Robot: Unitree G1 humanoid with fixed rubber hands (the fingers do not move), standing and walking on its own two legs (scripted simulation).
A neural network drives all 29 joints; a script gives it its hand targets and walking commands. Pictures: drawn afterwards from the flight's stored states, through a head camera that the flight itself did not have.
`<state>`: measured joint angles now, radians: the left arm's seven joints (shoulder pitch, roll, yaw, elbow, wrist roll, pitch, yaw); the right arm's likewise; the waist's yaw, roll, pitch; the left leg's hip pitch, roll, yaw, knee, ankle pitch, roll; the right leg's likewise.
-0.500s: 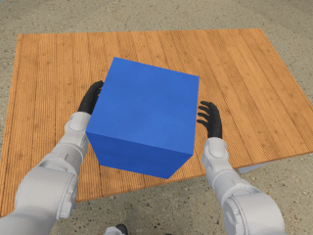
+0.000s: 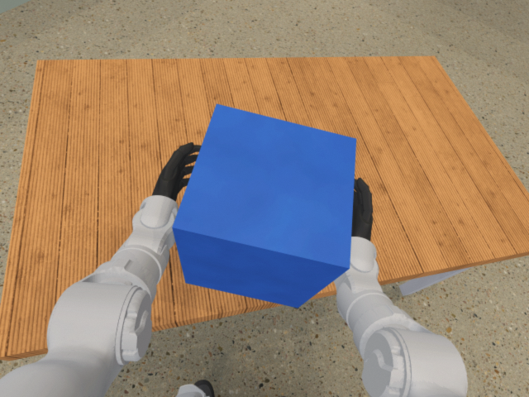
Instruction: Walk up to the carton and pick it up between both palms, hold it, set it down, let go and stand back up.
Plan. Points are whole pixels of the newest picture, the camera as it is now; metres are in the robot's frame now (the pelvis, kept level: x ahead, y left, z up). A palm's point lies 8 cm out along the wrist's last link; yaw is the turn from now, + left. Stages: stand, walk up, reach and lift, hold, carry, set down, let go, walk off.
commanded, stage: reach and lift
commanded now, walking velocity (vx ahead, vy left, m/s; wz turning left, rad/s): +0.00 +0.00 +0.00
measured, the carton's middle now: (262, 218) +0.41 -0.03 -0.03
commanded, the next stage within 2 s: none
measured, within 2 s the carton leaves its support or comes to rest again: leaves its support in 1.70 s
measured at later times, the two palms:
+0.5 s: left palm (170, 193) +0.44 +0.12 -0.01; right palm (355, 231) +0.37 -0.17 +0.00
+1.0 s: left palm (170, 193) +0.44 +0.12 -0.01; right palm (355, 231) +0.37 -0.17 +0.00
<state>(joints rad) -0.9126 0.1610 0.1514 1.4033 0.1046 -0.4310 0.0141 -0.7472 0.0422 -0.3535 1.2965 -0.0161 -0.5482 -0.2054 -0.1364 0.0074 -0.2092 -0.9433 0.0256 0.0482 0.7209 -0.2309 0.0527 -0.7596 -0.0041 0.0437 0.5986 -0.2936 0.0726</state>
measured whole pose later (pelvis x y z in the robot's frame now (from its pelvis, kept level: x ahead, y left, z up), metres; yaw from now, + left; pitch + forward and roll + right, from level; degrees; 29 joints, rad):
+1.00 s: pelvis +0.00 +0.00 +0.00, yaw +0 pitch +26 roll -5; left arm -0.93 0.16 0.22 1.50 0.14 -0.54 0.04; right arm -0.74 0.07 -0.48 1.30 -0.16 -0.59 -0.20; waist -0.14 0.01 -0.20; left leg -0.94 0.03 0.05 0.72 -0.23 0.05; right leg -0.76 0.00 0.04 0.60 -0.29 0.07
